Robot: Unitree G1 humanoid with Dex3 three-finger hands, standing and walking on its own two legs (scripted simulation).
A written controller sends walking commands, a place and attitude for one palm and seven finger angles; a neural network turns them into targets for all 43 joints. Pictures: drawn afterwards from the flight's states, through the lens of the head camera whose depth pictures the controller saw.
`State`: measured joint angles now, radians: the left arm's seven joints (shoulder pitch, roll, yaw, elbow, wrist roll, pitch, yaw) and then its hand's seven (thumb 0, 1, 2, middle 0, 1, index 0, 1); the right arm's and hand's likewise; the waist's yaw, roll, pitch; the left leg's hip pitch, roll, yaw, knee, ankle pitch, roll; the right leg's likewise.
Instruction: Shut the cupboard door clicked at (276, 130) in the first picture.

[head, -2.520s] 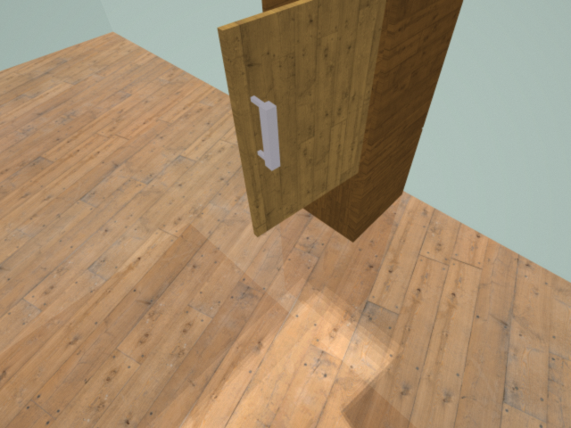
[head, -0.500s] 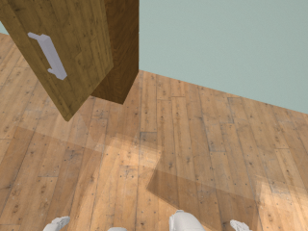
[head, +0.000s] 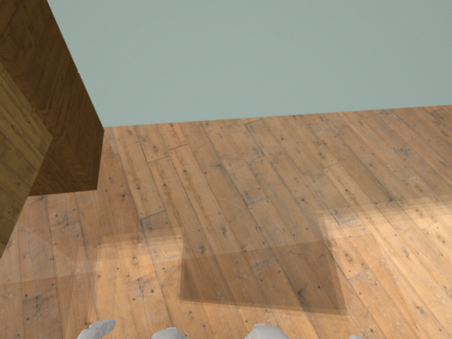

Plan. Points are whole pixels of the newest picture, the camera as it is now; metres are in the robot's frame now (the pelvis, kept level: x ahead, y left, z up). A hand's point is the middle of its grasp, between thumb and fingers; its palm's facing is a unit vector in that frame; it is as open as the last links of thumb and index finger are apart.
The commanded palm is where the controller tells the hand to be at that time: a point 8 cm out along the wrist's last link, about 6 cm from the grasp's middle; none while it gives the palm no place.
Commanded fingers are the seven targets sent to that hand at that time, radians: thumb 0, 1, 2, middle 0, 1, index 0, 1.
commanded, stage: walk around to get in front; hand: left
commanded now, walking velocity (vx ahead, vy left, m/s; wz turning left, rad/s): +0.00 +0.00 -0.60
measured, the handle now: out of the picture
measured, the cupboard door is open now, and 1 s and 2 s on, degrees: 83 83 83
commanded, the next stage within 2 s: none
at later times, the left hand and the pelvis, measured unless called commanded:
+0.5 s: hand (139, 325) +0.15 +0.17 -0.16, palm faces -0.28 -0.93 -0.23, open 7.4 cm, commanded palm none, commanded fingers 0.00 0.90 0.90 -0.20 -0.30 -0.20 -0.30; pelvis +0.03 -0.01 +0.01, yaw -17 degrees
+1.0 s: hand (181, 290) +0.22 +0.10 -0.15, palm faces -0.55 -0.79 -0.27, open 7.4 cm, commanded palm none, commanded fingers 0.00 0.90 0.90 -0.20 -0.30 -0.20 -0.30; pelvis +0.03 -0.03 +0.01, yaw -35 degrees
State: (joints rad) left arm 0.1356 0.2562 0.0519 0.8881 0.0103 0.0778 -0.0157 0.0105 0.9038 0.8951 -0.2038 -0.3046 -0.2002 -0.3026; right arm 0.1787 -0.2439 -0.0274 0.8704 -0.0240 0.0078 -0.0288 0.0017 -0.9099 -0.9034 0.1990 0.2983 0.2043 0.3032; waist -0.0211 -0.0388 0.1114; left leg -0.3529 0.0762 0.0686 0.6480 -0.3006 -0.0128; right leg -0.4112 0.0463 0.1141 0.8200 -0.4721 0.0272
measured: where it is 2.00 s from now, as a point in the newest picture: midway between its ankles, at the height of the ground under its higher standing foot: outside the picture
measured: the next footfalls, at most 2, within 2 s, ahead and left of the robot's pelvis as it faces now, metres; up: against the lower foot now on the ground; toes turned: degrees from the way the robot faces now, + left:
right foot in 0.24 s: +0.02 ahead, -0.15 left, +0.00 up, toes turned -11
left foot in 0.52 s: +0.13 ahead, +0.09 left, +0.00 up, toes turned -14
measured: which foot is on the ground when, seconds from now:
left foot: down 0.00-0.22, up 0.24-0.50, down 0.52-0.82, up 0.84-1.00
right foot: up 0.00-0.22, down 0.24-0.52, up 0.54-0.80, down 0.82-1.00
